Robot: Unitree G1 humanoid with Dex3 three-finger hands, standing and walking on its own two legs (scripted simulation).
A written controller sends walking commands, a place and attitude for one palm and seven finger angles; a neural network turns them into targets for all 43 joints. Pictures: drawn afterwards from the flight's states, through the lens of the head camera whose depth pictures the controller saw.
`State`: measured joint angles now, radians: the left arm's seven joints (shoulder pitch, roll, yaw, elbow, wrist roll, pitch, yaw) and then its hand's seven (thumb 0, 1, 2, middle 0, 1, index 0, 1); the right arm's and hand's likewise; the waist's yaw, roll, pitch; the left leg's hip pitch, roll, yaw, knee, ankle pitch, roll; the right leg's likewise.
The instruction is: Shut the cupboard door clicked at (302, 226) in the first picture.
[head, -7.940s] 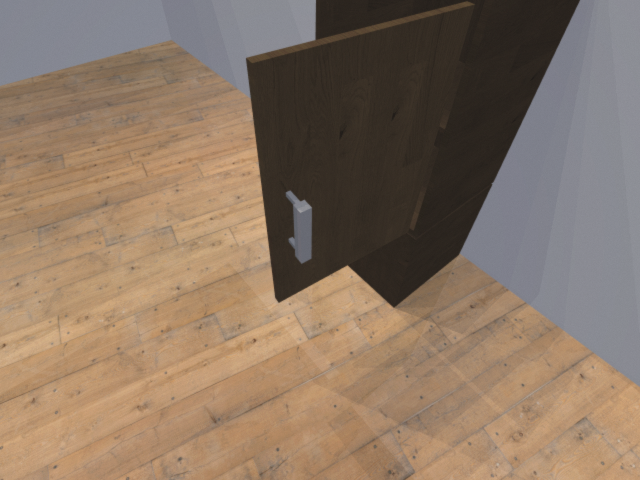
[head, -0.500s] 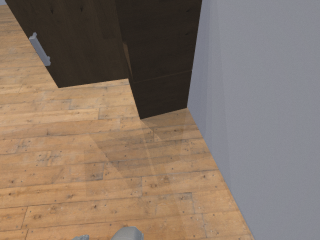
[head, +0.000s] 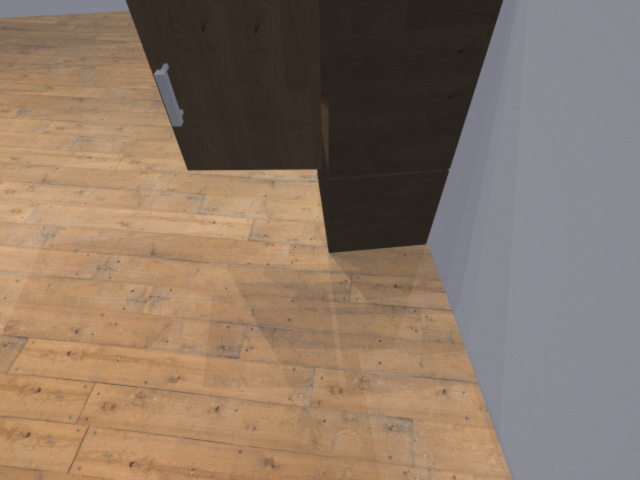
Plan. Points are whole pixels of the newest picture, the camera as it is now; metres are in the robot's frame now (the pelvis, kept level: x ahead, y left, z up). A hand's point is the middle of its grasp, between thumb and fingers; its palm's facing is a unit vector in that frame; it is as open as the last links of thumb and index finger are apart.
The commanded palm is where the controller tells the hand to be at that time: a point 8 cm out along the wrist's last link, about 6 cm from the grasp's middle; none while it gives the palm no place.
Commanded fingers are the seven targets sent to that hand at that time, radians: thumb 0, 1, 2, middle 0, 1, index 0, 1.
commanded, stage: take the last steps up to it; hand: left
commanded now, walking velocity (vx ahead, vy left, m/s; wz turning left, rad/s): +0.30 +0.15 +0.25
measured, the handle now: (171, 95) +0.98 +0.46 -0.06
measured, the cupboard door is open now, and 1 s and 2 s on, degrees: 84 84 84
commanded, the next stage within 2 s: come to a stop and stand still in 1.30 s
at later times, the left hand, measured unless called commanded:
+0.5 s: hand out of the picture +0.03 +0.24 -0.19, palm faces +0.21 -0.96 -0.18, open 7.4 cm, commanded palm none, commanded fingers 0.00 0.90 0.90 -0.20 -0.30 -0.20 -0.30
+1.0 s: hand (181, 320) +0.38 +0.28 -0.14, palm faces +0.10 -0.97 -0.23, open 7.3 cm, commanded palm none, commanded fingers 0.00 0.90 0.90 -0.20 -0.30 -0.20 -0.30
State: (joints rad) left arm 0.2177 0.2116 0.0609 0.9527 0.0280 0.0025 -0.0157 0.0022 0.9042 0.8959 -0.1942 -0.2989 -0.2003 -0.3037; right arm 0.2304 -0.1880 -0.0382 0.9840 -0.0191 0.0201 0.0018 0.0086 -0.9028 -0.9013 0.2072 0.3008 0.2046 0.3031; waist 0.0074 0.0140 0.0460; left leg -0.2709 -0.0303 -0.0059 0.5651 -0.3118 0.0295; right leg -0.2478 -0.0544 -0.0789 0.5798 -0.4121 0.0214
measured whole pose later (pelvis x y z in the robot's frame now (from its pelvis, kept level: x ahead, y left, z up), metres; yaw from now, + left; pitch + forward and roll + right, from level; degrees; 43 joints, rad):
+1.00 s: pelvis +0.31 +0.09 +0.01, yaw +3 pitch +0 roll +2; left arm 0.20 0.14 0.05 0.98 0.02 -0.07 0.01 -0.01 0.91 0.90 -0.20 -0.30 -0.20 -0.30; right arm 0.31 -0.18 -0.05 1.11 -0.02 -0.01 0.00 0.01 -0.91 -0.90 0.20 0.30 0.20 0.30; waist -0.02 0.03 0.06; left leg -0.41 0.03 0.06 1.05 -0.35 0.00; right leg -0.22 -0.03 -0.13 0.48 -0.26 -0.06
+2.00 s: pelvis +0.51 +0.16 +0.01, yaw +2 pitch +1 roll +2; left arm 0.16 0.17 0.03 0.99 0.02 0.01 0.04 0.00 0.90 0.90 -0.20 -0.30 -0.20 -0.30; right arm 0.19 -0.20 -0.06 1.05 0.00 0.07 -0.03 0.01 -0.91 -0.90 0.20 0.30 0.20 0.30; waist -0.01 -0.01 0.08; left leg -0.37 -0.02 0.03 0.90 -0.51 -0.05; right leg -0.20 -0.03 -0.04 0.50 -0.31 -0.03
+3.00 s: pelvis +0.48 +0.20 +0.01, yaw +1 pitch -1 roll +0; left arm 0.25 0.17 -0.02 1.09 0.01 0.00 0.03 0.00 0.91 0.90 -0.20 -0.30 -0.20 -0.30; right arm 0.27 -0.16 0.02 1.11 -0.01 -0.02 -0.02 0.01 -0.91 -0.90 0.20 0.30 0.20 0.30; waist 0.00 -0.01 0.04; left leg -0.19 -0.03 0.10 0.42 -0.23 0.05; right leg -0.20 -0.05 0.00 0.46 -0.25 0.04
